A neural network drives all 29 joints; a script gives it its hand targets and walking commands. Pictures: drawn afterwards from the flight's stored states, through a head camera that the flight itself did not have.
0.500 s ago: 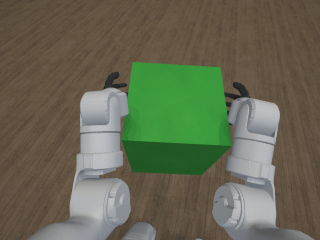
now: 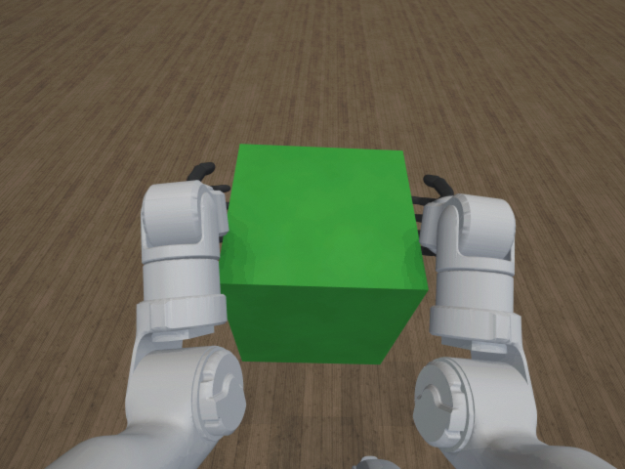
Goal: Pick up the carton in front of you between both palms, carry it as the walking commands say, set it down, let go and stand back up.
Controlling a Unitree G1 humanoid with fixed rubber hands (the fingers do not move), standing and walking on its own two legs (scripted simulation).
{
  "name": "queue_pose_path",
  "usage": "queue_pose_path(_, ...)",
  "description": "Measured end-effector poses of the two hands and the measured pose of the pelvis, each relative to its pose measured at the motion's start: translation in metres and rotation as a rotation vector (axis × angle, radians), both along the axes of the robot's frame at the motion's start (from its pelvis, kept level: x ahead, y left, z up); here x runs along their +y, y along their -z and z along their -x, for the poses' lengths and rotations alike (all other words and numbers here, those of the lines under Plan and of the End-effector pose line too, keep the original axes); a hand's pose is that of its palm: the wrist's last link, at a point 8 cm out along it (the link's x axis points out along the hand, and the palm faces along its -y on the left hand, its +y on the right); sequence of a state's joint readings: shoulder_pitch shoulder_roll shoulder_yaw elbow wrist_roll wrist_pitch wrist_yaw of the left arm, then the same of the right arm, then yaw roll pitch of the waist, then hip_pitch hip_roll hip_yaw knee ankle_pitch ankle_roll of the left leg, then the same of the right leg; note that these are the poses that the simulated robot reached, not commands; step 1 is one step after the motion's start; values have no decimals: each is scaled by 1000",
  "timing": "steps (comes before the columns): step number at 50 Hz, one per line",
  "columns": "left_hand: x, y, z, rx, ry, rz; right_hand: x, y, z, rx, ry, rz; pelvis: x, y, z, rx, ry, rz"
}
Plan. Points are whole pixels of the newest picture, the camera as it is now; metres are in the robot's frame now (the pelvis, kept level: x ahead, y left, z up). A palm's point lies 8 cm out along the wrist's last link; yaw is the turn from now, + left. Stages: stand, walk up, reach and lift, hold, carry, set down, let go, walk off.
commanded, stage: carry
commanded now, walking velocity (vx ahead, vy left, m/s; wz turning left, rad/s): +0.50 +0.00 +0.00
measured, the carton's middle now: (316, 264) +0.38 -0.01 +0.06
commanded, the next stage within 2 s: none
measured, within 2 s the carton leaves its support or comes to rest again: neither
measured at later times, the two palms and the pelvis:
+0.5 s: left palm (243, 142) +0.60 +0.10 +0.11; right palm (407, 147) +0.61 -0.19 +0.10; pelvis +0.29 -0.05 +0.01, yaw +2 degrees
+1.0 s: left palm (238, 70) +0.89 +0.13 +0.11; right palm (367, 73) +0.88 -0.16 +0.11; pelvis +0.61 -0.01 +0.01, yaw -1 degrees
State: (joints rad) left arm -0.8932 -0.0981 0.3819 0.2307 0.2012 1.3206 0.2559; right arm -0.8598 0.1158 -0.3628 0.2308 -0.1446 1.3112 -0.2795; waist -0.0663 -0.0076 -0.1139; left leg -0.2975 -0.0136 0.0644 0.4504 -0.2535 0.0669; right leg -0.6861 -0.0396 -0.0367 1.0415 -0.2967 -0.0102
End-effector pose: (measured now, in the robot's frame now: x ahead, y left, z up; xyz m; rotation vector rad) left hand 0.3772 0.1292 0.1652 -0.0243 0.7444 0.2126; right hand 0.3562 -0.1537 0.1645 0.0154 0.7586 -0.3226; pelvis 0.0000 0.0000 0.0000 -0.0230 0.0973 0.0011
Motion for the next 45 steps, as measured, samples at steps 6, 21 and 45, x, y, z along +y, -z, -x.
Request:
queue_pose_path(6, -1, 24, -60, 24, -40, -9, -2, 28, -69, 24, -36, -12, -18, -2, -74, 2, 7, -10)
queue_pose_path(21, -33, 71, -182, -1, -121, -25, -33, 78, -215, -1, -75, -67, -59, -9, -247, 18, -31, -62)
queue_pose_path(45, 0, 78, -454, 18, 51, -51, -1, 72, -458, 21, -52, 52, -1, -5, -550, -29, 30, -6)
